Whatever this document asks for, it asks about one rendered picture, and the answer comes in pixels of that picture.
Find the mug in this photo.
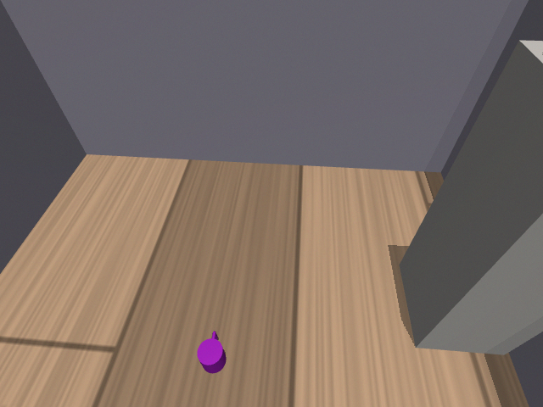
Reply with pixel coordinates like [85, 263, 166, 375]
[197, 332, 226, 373]

